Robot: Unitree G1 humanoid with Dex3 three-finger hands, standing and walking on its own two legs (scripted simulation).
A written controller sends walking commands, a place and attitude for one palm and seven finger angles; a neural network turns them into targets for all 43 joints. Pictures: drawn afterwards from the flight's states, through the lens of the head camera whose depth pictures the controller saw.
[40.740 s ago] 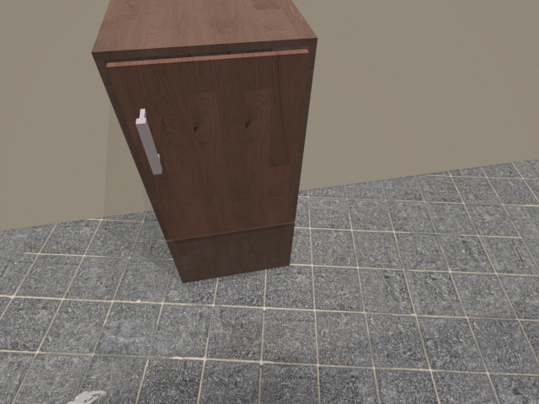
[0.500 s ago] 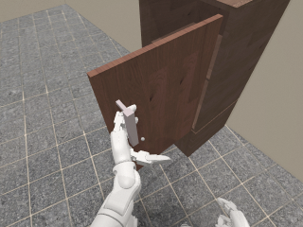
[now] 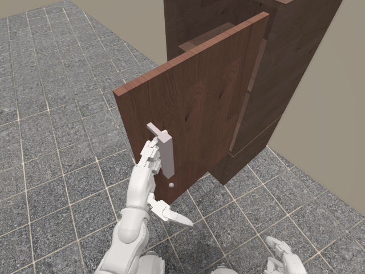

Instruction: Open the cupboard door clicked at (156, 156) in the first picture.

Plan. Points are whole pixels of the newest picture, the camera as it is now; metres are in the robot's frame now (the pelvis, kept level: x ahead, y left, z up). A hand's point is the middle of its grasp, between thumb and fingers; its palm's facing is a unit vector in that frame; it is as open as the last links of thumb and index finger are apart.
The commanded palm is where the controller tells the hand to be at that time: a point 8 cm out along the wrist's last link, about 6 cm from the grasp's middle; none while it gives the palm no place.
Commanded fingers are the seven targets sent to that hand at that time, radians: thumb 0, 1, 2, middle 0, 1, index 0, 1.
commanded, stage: slide the hand sideways off the handle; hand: left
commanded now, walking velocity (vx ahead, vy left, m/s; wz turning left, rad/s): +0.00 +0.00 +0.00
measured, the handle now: (160, 152) +0.36 +0.06 +0.07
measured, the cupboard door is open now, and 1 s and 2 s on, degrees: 91 91 91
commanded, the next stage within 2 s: draw the hand back to the body in 0.74 s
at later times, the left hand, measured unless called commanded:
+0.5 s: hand (144, 207) +0.24 +0.09 +0.06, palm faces -0.07 -1.00 +0.00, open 16.2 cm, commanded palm +0.22 +0.15 +0.06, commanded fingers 0.00 -0.50 0.30 -0.15 -0.30 -0.15 -0.30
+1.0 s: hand (118, 215) +0.22 +0.13 +0.07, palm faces -0.07 -1.00 -0.03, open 16.3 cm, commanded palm +0.20 +0.19 +0.09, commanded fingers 0.00 -0.50 0.30 -0.15 -0.30 -0.15 -0.30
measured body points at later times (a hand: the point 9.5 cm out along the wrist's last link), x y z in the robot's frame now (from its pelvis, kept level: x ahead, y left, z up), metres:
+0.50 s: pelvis +0.01 -0.01 +0.00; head +0.06 -0.02 +0.44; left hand +0.24 +0.14 +0.06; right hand +0.20 -0.23 -0.09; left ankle +0.06 +0.11 -0.66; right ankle -0.02 -0.12 -0.66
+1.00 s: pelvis +0.00 -0.01 -0.01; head +0.05 -0.02 +0.44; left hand +0.22 +0.18 +0.08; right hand +0.18 -0.24 -0.09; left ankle +0.05 +0.11 -0.66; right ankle -0.02 -0.12 -0.66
